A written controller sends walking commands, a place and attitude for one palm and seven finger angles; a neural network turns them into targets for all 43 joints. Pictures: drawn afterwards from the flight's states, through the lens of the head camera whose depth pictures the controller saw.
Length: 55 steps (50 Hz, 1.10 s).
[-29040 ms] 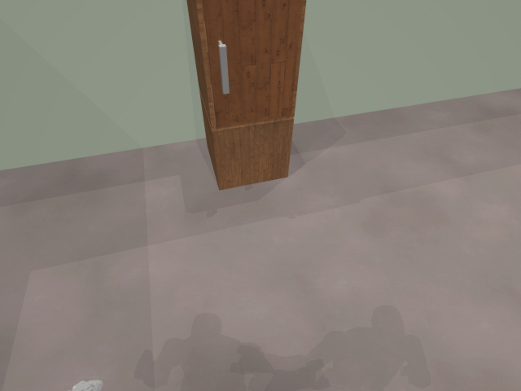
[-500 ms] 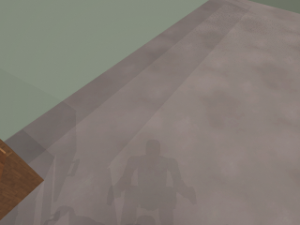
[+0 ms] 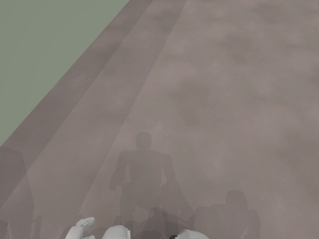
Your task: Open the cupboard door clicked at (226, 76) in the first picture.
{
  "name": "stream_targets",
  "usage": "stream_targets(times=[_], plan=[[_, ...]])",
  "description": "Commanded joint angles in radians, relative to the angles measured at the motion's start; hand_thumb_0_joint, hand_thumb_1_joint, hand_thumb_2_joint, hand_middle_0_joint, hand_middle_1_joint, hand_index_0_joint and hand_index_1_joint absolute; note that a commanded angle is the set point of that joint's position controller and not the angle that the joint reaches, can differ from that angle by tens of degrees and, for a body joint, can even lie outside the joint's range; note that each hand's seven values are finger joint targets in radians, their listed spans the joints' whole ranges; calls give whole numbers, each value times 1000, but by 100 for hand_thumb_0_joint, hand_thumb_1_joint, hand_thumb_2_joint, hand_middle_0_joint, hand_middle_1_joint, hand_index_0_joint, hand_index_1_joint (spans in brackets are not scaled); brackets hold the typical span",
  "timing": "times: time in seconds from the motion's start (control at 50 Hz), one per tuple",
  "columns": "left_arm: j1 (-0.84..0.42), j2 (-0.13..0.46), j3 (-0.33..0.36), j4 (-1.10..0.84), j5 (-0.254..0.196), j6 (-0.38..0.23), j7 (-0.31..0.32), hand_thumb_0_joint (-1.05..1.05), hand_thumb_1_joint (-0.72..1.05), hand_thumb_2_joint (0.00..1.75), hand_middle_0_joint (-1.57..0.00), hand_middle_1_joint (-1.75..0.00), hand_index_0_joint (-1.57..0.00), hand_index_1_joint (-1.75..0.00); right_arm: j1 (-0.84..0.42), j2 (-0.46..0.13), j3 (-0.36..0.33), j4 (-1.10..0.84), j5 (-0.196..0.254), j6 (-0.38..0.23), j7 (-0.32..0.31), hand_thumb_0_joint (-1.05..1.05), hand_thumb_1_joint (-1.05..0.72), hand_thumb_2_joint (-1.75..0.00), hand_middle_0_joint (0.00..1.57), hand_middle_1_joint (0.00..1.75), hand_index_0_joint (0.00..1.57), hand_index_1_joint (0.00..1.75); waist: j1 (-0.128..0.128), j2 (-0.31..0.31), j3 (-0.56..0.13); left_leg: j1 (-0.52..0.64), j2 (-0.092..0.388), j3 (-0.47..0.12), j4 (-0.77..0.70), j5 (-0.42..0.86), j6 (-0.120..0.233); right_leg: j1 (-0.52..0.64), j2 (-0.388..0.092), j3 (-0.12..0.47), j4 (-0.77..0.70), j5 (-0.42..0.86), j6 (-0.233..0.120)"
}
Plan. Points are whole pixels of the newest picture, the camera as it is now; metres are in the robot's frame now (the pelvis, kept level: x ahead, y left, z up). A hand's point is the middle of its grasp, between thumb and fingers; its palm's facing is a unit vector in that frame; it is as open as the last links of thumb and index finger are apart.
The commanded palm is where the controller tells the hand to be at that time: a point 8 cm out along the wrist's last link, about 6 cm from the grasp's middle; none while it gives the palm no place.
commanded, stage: walk to a spot facing it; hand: left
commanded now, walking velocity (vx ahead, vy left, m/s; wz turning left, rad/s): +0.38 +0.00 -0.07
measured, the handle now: out of the picture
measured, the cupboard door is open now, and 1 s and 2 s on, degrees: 50 50 50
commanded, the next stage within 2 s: turn to face it in 0.70 s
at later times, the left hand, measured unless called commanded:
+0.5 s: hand (106, 236) +0.15 +0.16 -0.18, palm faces +0.05 -0.99 -0.13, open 7.4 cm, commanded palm none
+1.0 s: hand (130, 120) +0.53 +0.12 -0.15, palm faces +0.03 -0.97 -0.23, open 7.2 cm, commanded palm none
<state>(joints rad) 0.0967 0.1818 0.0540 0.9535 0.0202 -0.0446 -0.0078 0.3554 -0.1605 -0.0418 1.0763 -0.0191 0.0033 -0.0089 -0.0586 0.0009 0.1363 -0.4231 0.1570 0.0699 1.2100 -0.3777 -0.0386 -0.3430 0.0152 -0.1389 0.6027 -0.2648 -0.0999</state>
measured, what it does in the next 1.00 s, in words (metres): walks ahead: left foot, then right foot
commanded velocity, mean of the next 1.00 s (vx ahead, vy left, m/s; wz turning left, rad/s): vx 0.27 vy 0.00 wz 0.13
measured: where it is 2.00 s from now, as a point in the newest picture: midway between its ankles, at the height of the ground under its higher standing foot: (178, 161)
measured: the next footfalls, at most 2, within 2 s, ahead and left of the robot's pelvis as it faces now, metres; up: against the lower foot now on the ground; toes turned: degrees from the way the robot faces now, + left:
left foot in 0.44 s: +0.35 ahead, +0.12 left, +0.00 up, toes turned +4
right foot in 0.78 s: +0.49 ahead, -0.17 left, +0.00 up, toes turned -11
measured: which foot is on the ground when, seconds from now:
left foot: up 0.00-0.42, down 0.44-0.78, up 0.80-1.00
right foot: down 0.00-0.44, up 0.46-0.76, down 0.78-1.00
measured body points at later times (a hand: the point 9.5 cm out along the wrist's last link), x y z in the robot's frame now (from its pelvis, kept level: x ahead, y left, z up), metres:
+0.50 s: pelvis +0.25 +0.01 -0.01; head +0.28 +0.02 +0.44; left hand +0.15 +0.21 -0.16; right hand +0.38 -0.22 -0.14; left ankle +0.31 +0.11 -0.73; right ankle +0.10 -0.07 -0.65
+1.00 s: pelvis +0.47 -0.07 +0.02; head +0.50 -0.07 +0.46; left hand +0.53 +0.17 -0.13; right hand +0.46 -0.30 -0.14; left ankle +0.47 +0.07 -0.66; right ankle +0.45 -0.16 -0.73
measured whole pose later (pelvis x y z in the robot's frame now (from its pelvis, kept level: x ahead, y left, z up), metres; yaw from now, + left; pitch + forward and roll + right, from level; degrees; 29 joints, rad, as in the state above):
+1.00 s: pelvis +0.47 -0.07 +0.02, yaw +2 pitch +0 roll +1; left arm 0.20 0.18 0.05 1.02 0.02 -0.06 0.03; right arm 0.28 -0.17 -0.04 1.08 -0.01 0.01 0.01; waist -0.04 -0.02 0.07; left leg -0.50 0.08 0.09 1.00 -0.35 -0.03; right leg -0.18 -0.08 -0.22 0.47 -0.29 -0.03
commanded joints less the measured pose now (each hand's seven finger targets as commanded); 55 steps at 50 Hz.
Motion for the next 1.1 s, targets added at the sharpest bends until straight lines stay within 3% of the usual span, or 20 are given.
stream_targets(times=[0.0,0.24,0.32,0.36,0.38,0.4,0.42,0.44,0.48,0.56,0.64,0.72,0.74,0.76,0.78,0.82,0.84,0.9,1.02,1.08], plan=[[143,98,28,16,0,-24,11,0,90,90,-20,-30,-20,-30,51,-34,-19,-58,-13,-18,5,0,-90,-90,20,30,20,30,26,-76,-127,-93,10,-18,-138,93,-2,104,-247,282,-418,55,-94],[381,86,2,150,-3,-54,24,0,90,90,-20,-30,-20,-30,-347,-53,-16,-169,2,-39,34,0,-90,-90,20,30,20,30,107,-77,-41,-266,-53,3,-436,182,20,453,-266,252,-363,587,-76],[387,105,2,169,-3,-52,28,0,90,90,-20,-30,-20,-30,-340,-58,-11,-157,1,-46,28,0,-90,-90,20,30,20,30,67,-74,-49,-77,-132,72,-547,138,62,434,-258,190,-259,869,-58],[353,112,5,165,-7,-53,27,0,90,90,-20,-30,-20,-30,-144,-86,-20,-90,-6,-53,10,0,-90,-90,20,30,20,30,-27,-79,-113,220,-181,109,-643,206,97,313,-212,127,-48,963,-16],[339,99,3,150,-11,-53,24,0,90,90,-20,-30,-20,-30,12,-138,-35,-46,-16,-57,1,0,-90,-90,20,30,20,30,-91,-45,-180,493,-87,-9,-666,259,150,99,-181,114,165,780,16],[378,48,-3,121,-21,-54,15,0,90,90,-20,-30,-20,-30,144,-244,-61,-20,-33,-63,-10,0,-90,-90,20,30,20,30,-107,169,-315,724,215,-411,-719,298,290,-163,-51,46,535,232,59],[310,47,-6,82,-16,-64,13,0,90,90,-20,-30,-20,-30,188,-270,-59,-13,-13,-54,-10,0,-90,-90,20,30,20,30,-94,158,-297,642,347,-598,-868,340,362,-254,1,111,756,-256,49],[237,59,-1,55,-11,-49,13,0,90,90,-20,-30,-20,-30,105,-247,-56,-38,-3,-55,-15,0,-90,-90,20,30,20,30,-63,58,-174,477,347,-577,-924,185,341,-340,-54,167,821,-215,58],[220,34,8,62,8,-29,-2,0,90,90,-20,-30,-20,-30,-30,-139,-33,-73,-9,-72,-17,0,-90,-90,20,30,20,30,13,117,-69,255,241,-431,-1014,-13,258,-323,-123,184,758,-110,69],[260,-28,6,66,10,11,-19,0,90,90,-20,-30,-20,-30,-86,-127,-31,-72,-12,-82,-13,0,-90,-90,20,30,20,30,96,114,-77,60,118,-103,-1038,122,191,-104,-159,113,387,-23,86],[186,1,12,44,9,12,-28,0,90,90,-20,-30,-20,-30,-53,-156,-35,-51,-12,-69,-1,0,-90,-90,20,30,20,30,89,102,-30,11,95,-68,-1031,-17,177,19,-110,28,172,66,106],[187,71,23,43,10,3,-29,0,90,90,-20,-30,-20,-30,-5,-153,-27,-28,-10,-57,0,0,-90,-90,20,30,20,30,105,67,-51,69,57,-46,-866,35,134,174,-68,-1,-20,62,97],[292,120,36,75,12,-10,-23,0,90,90,-20,-30,-20,-30,-8,-138,-25,-30,-4,-56,3,0,-90,-90,20,30,20,30,156,-20,-101,14,-9,16,-671,85,98,326,-101,69,-91,15,71],[430,235,60,114,17,-23,-11,0,90,90,-20,-30,-20,-30,10,-71,-10,-48,7,-61,12,0,-90,-90,20,30,20,30,207,-296,-186,-177,-127,105,-345,-56,52,520,-357,401,-224,-46,-14],[486,287,61,123,0,-18,-2,0,90,90,-20,-30,-20,-30,-31,-83,-12,-86,8,-59,10,0,-90,-90,20,30,20,30,218,-344,-230,-255,-139,31,-102,-282,48,544,-503,621,-350,23,-96],[327,203,33,88,0,-17,15,0,90,90,-20,-30,-20,-30,-81,-94,-23,-74,7,-48,1,0,-90,-90,20,30,20,30,145,-239,-134,-271,-60,-83,43,-119,44,343,-477,497,-352,122,-90],[252,157,21,64,0,-15,22,0,90,90,-20,-30,-20,-30,-63,-79,-20,-57,7,-40,4,0,-90,-90,20,30,20,30,105,-160,-114,-219,-27,-93,-3,-52,40,268,-440,334,-343,220,-64],[198,114,4,53,2,-30,24,0,90,90,-20,-30,-20,-30,-19,-34,-6,-35,6,-14,11,0,-90,-90,20,30,20,30,49,-148,-125,-120,-43,-30,-144,8,13,214,-366,70,-296,600,-26],[182,143,23,40,0,-14,31,0,90,90,-20,-30,-20,-30,-133,-33,-2,-101,6,3,30,0,-90,-90,20,30,20,30,59,-141,-114,-74,-83,69,-423,87,11,271,-349,-46,-218,689,5],[160,170,35,16,-2,-1,34,0,90,90,-20,-30,-20,-30,-112,-79,-12,-123,1,0,31,0,-90,-90,20,30,20,30,24,-122,-146,73,-121,85,-576,172,34,257,-346,-77,-70,678,41]])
